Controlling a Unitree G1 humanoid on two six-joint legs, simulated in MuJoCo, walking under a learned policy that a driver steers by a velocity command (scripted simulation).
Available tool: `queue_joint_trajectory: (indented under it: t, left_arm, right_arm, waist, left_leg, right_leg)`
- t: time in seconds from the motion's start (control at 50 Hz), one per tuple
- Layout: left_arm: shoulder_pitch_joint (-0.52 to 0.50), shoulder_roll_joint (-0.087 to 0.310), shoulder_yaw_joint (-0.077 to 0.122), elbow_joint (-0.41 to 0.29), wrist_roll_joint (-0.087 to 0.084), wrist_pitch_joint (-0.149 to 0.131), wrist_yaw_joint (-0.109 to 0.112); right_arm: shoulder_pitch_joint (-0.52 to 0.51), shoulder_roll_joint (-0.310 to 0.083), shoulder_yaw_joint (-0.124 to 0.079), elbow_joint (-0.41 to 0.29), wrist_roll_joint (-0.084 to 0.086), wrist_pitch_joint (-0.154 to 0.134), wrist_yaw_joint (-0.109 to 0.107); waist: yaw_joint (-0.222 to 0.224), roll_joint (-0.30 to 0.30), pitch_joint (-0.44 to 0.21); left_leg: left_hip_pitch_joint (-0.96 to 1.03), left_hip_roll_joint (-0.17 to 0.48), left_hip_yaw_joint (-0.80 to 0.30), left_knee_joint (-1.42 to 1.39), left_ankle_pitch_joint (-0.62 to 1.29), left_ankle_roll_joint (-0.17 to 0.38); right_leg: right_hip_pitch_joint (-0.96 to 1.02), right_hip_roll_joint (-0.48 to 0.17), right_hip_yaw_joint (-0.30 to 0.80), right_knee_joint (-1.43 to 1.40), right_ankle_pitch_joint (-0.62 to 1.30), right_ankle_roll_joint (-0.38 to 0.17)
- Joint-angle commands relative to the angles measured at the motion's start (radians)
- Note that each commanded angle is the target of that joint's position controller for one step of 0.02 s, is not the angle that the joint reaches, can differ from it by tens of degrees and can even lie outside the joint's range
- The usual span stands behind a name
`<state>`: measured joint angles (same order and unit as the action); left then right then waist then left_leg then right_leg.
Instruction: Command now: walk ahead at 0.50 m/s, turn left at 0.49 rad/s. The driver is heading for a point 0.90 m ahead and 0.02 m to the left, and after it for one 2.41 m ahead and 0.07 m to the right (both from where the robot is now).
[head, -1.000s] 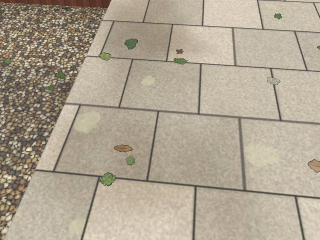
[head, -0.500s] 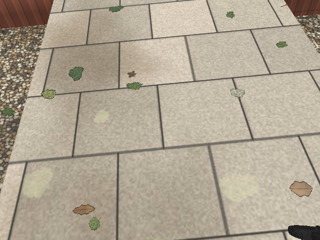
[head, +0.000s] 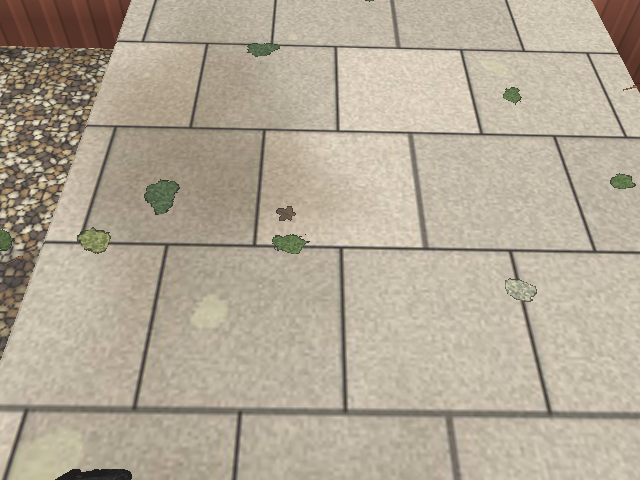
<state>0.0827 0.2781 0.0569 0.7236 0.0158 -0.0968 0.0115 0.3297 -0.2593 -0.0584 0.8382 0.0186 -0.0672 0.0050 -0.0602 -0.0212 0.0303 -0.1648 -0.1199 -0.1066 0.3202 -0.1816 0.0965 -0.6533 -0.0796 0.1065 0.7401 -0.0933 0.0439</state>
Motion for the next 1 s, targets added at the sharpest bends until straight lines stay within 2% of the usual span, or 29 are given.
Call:
queue_joint_trajectory:
  t: [0.02, 0.12, 0.16, 0.18, 0.2, 0.22, 0.24, 0.26, 0.28, 0.3, 0.34, 0.4, 0.46, 0.5, 0.54, 0.58, 0.62, 0.64, 0.66, 0.68, 0.7, 0.72, 0.74, 0.76, 0.78, 0.82, 0.86, 0.94, 1.0]
  left_arm:
    - [-0.096, 0.046, 0.007, -0.087, -0.009, -0.016, -0.007]
    - [-0.149, 0.092, 0.020, -0.118, -0.024, -0.037, -0.027]
    - [-0.039, 0.125, 0.037, -0.093, -0.024, -0.049, -0.024]
    - [0.085, 0.163, 0.051, -0.074, -0.008, -0.053, -0.017]
    - [0.258, 0.229, 0.067, -0.059, -0.001, -0.048, -0.007]
    - [0.299, 0.276, 0.079, -0.017, -0.004, -0.031, -0.016]
    - [0.257, 0.162, 0.056, -0.047, -0.021, -0.024, -0.017]
    - [0.217, 0.110, 0.041, -0.054, -0.020, -0.017, -0.012]
    - [0.172, 0.104, 0.034, -0.055, -0.011, -0.012, -0.013]
    - [0.143, 0.089, 0.029, -0.047, -0.007, -0.009, -0.013]
    - [0.131, 0.079, 0.025, -0.032, -0.002, -0.015, -0.016]
    - [0.152, 0.113, 0.037, 0.000, -0.011, -0.026, -0.023]
    - [0.155, 0.142, 0.044, 0.020, -0.019, -0.020, -0.024]
    - [0.183, 0.157, 0.044, 0.038, -0.035, -0.010, -0.025]
    - [0.239, 0.179, 0.047, 0.060, -0.046, 0.002, -0.028]
    - [0.267, 0.199, 0.051, 0.075, -0.051, 0.014, -0.027]
    - [0.261, 0.211, 0.051, 0.085, -0.054, 0.025, -0.022]
    - [0.264, 0.193, 0.043, 0.088, -0.052, 0.026, -0.020]
    - [0.260, 0.140, 0.022, 0.079, -0.042, 0.022, -0.019]
    - [0.342, 0.024, -0.013, 0.045, -0.020, 0.008, -0.022]
    - [0.366, 0.063, -0.008, 0.054, -0.043, -0.004, -0.021]
    - [0.292, 0.147, 0.019, 0.043, -0.067, -0.003, -0.020]
    - [0.234, 0.144, 0.020, 0.028, -0.064, 0.002, -0.018]
    - [0.209, 0.134, 0.023, 0.027, -0.053, 0.012, -0.014]
    - [0.217, 0.124, 0.028, 0.031, -0.046, 0.027, -0.012]
    - [0.242, 0.078, 0.024, 0.039, -0.050, 0.054, -0.013]
    - [0.211, 0.062, 0.024, 0.025, -0.045, 0.067, -0.011]
    - [0.118, 0.041, 0.016, -0.007, -0.036, 0.064, -0.030]
    - [0.010, 0.031, 0.006, -0.048, -0.033, 0.063, -0.050]
  right_arm:
    - [0.009, -0.180, -0.046, -0.069, 0.009, -0.001, -0.018]
    - [0.059, -0.172, -0.047, -0.070, 0.009, 0.023, -0.028]
    - [0.026, -0.165, -0.045, -0.088, 0.005, 0.028, -0.028]
    - [0.004, -0.129, -0.032, -0.108, -0.002, 0.024, -0.023]
    - [0.016, -0.074, -0.013, -0.135, -0.023, 0.019, -0.023]
    - [0.174, -0.045, 0.001, -0.161, 0.012, 0.008, -0.018]
    - [0.142, -0.155, -0.019, -0.127, 0.024, 0.010, -0.021]
    - [0.025, -0.196, -0.032, -0.144, 0.016, 0.017, -0.019]
    - [-0.024, -0.179, -0.033, -0.157, 0.006, 0.022, -0.019]
    - [-0.052, -0.165, -0.036, -0.172, -0.002, 0.022, -0.015]
    - [-0.041, -0.118, -0.030, -0.183, 0.010, 0.030, -0.004]
    - [-0.077, -0.075, -0.014, -0.208, 0.000, 0.032, -0.002]
    - [-0.147, -0.063, 0.000, -0.222, -0.007, 0.020, 0.011]
    - [-0.227, -0.053, 0.010, -0.240, -0.011, 0.005, 0.021]
    - [-0.296, -0.056, 0.012, -0.261, -0.006, -0.005, 0.030]
    - [-0.320, -0.083, 0.004, -0.277, 0.000, -0.013, 0.038]
    - [-0.252, -0.117, -0.014, -0.263, -0.001, -0.019, 0.037]
    - [-0.145, -0.156, -0.036, -0.230, -0.008, -0.019, 0.029]
    - [0.004, -0.211, -0.059, -0.201, -0.017, -0.019, 0.016]
    - [0.114, -0.315, -0.080, -0.196, -0.041, -0.009, 0.000]
    - [0.148, -0.270, -0.069, -0.187, -0.035, -0.005, 0.005]
    - [0.099, -0.209, -0.050, -0.181, -0.024, -0.006, 0.008]
    - [0.040, -0.167, -0.037, -0.178, -0.017, -0.009, 0.010]
    - [-0.028, -0.127, -0.025, -0.176, -0.020, -0.014, 0.014]
    - [-0.076, -0.097, -0.018, -0.174, -0.026, -0.021, 0.018]
    - [-0.117, -0.087, -0.023, -0.162, -0.033, -0.038, 0.017]
    - [-0.118, -0.102, -0.033, -0.145, -0.037, -0.049, 0.008]
    - [-0.097, -0.136, -0.048, -0.114, -0.038, -0.044, -0.008]
    - [-0.059, -0.170, -0.060, -0.092, -0.024, -0.034, -0.020]
  waist:
    - [-0.007, 0.098, -0.040]
    - [-0.007, 0.123, -0.038]
    - [0.061, 0.147, -0.076]
    - [0.124, 0.129, -0.177]
    - [0.180, -0.007, -0.330]
    - [0.093, -0.364, -0.409]
    - [0.123, -0.198, -0.300]
    - [0.149, -0.095, -0.170]
    - [0.128, -0.024, -0.099]
    - [0.107, -0.031, -0.049]
    - [0.076, -0.079, -0.028]
    - [0.067, -0.055, -0.022]
    - [0.079, -0.036, -0.018]
    - [0.104, -0.031, -0.002]
    - [0.128, -0.039, 0.006]
    - [0.121, -0.055, 0.006]
    - [0.060, -0.071, -0.027]
    - [0.003, -0.060, -0.092]
    - [-0.071, -0.033, -0.203]
    - [-0.060, 0.206, -0.372]
    - [-0.073, 0.275, -0.471]
    - [-0.071, 0.185, -0.301]
    - [-0.046, 0.165, -0.195]
    - [-0.012, 0.142, -0.122]
    - [0.024, 0.162, -0.075]
    - [0.064, 0.155, -0.045]
    - [0.075, 0.116, -0.020]
    - [0.058, 0.086, 0.010]
    - [0.019, 0.065, 0.046]
  left_leg:
    - [-0.100, 0.193, -0.159, -0.085, 0.207, 0.114]
    - [0.048, 0.244, -0.302, 0.041, 0.152, 0.095]
    - [0.044, 0.224, -0.315, 0.136, 0.228, 0.067]
    - [-0.029, 0.179, -0.269, 0.298, 0.246, 0.035]
    - [-0.184, 0.093, -0.154, 0.586, 0.003, -0.008]
    - [-0.525, 0.017, -0.067, 0.853, -0.447, -0.052]
    - [-0.627, 0.109, -0.086, 0.958, -0.393, -0.066]
    - [-0.646, 0.137, -0.056, 0.975, -0.292, -0.075]
    - [-0.611, 0.168, -0.030, 0.955, -0.222, -0.083]
    - [-0.596, 0.194, -0.027, 0.911, -0.179, -0.088]
    - [-0.533, 0.225, -0.009, 0.862, -0.149, -0.089]
    - [-0.543, 0.231, 0.000, 0.739, -0.097, -0.103]
    - [-0.510, 0.230, 0.032, 0.542, 0.056, -0.102]
    - [-0.446, 0.215, 0.081, 0.402, 0.140, -0.098]
    - [-0.407, 0.189, 0.102, 0.323, 0.163, -0.097]
    - [-0.379, 0.169, 0.098, 0.256, 0.118, -0.083]
    - [-0.241, 0.141, 0.112, 0.179, 0.100, -0.059]
    - [-0.064, 0.121, 0.126, 0.153, 0.110, -0.035]
    - [0.183, 0.213, 0.050, 0.184, 0.139, 0.009]
    - [0.557, 0.505, -0.329, 0.187, 0.124, 0.133]
    - [0.568, 0.575, -0.602, 0.054, -0.030, 0.209]
    - [0.453, 0.529, -0.467, 0.028, -0.103, 0.167]
    - [0.325, 0.485, -0.331, 0.002, -0.103, 0.134]
    - [0.200, 0.443, -0.236, -0.040, -0.065, 0.115]
    - [0.099, 0.411, -0.154, -0.083, -0.012, 0.100]
    - [0.003, 0.401, -0.057, -0.147, 0.070, 0.099]
    - [-0.008, 0.406, 0.022, -0.177, 0.159, 0.105]
    - [0.023, 0.380, 0.177, -0.191, 0.220, 0.081]
    - [0.064, 0.398, 0.234, -0.198, 0.200, 0.066]
  right_leg:
    - [0.155, 0.077, -0.060, -0.163, 0.183, 0.016]
    - [0.182, 0.102, -0.023, -0.289, 0.077, -0.012]
    - [0.340, 0.098, -0.041, -0.347, 0.052, -0.056]
    - [0.559, 0.017, 0.013, -0.314, 0.061, -0.109]
    - [0.835, -0.167, 0.204, -0.285, 0.047, -0.173]
    - [1.065, -0.366, 0.658, -0.368, -0.157, -0.333]
    - [0.985, -0.341, 0.643, -0.407, -0.348, -0.300]
    - [0.854, -0.288, 0.467, -0.423, -0.322, -0.252]
    - [0.725, -0.244, 0.353, -0.451, -0.203, -0.231]
    - [0.639, -0.211, 0.277, -0.477, -0.121, -0.229]
    - [0.540, -0.169, 0.165, -0.532, -0.045, -0.228]
    - [0.515, -0.174, 0.081, -0.580, 0.068, -0.266]
    - [0.520, -0.148, -0.021, -0.592, 0.146, -0.258]
    - [0.499, -0.120, -0.054, -0.585, 0.160, -0.243]
    - [0.520, -0.134, -0.036, -0.567, 0.167, -0.241]
    - [0.570, -0.162, -0.004, -0.526, 0.173, -0.227]
    - [0.580, -0.166, 0.004, -0.443, 0.238, -0.196]
    - [0.547, -0.125, -0.029, -0.316, 0.337, -0.168]
    - [0.424, -0.073, -0.073, -0.097, 0.242, -0.127]
    - [0.069, 0.055, -0.138, 0.297, -0.226, -0.052]
    - [-0.060, 0.090, -0.010, 0.489, -0.509, -0.044]
    - [-0.151, 0.039, 0.009, 0.564, -0.453, -0.050]
    - [-0.163, -0.001, -0.018, 0.546, -0.366, -0.054]
    - [-0.128, -0.029, -0.026, 0.502, -0.294, -0.051]
    - [-0.072, -0.052, -0.017, 0.459, -0.241, -0.048]
    - [0.001, -0.061, -0.016, 0.435, -0.182, -0.038]
    - [-0.026, -0.062, -0.004, 0.392, -0.117, -0.029]
    - [-0.032, -0.053, -0.025, 0.174, 0.079, -0.030]
    - [-0.019, -0.042, -0.077, 0.029, 0.128, -0.048]
